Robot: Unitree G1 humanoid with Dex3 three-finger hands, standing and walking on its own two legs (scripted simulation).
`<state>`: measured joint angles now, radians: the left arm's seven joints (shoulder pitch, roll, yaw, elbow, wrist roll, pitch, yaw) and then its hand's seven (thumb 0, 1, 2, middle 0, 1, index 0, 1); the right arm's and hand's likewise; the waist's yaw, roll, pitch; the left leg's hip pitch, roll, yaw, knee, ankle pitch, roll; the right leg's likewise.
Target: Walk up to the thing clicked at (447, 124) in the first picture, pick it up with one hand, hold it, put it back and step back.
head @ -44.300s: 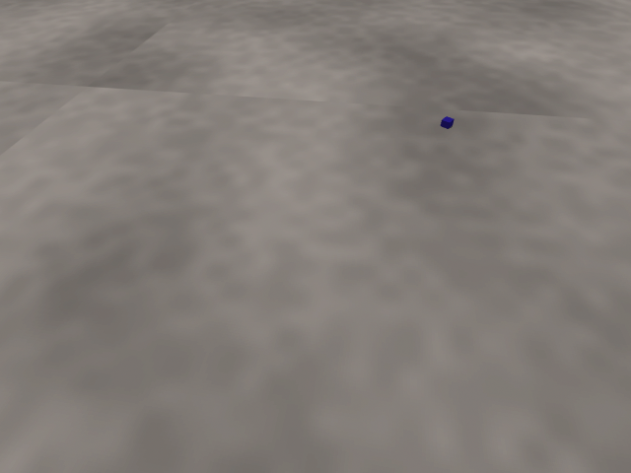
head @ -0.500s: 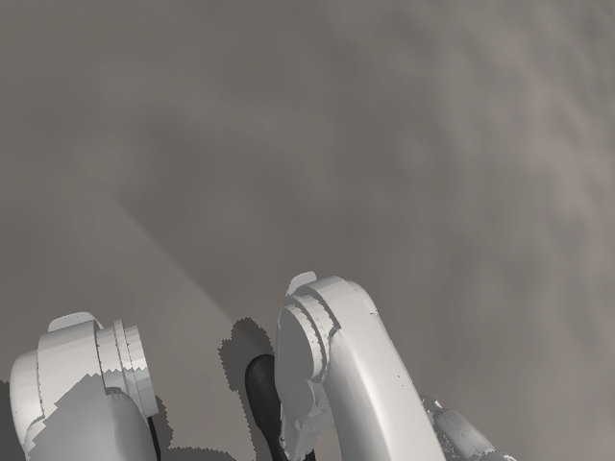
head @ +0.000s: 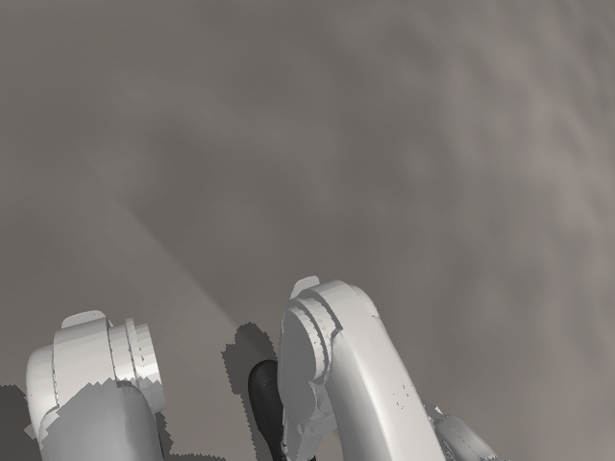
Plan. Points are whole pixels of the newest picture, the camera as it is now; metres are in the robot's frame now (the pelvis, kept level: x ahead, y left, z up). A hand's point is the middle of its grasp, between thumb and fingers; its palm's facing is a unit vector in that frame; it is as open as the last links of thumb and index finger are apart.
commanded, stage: withdraw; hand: left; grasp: from above
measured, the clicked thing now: out of the picture +0.40 +0.39 -0.28
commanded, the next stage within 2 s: home in 0.76 s
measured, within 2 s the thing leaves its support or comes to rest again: neither
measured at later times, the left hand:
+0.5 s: hand out of the picture +0.37 +0.39 -0.07, palm faces -0.50 -0.16 -0.85, open 13.9 cm
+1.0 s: hand out of the picture +0.41 +0.41 -0.10, palm faces -0.37 -0.10 -0.92, open 12.9 cm
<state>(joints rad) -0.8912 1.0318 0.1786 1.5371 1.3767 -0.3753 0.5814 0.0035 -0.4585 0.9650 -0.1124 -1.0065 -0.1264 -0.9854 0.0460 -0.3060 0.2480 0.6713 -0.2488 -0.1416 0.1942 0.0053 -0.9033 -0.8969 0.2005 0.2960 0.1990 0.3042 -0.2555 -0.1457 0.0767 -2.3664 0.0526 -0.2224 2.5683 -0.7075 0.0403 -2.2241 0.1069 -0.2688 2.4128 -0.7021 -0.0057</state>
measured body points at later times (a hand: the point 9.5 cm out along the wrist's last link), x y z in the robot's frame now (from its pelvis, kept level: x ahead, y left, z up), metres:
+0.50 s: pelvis -0.01 -0.01 +0.07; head +0.20 +0.09 +0.46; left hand +0.39 +0.39 -0.02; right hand +0.12 -0.26 -0.04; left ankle +0.07 +0.12 -0.26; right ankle +0.10 -0.10 -0.26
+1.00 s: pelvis -0.01 +0.00 +0.04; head +0.22 +0.10 +0.41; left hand +0.42 +0.41 -0.04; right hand +0.09 -0.25 -0.07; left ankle +0.07 +0.12 -0.26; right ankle +0.10 -0.10 -0.26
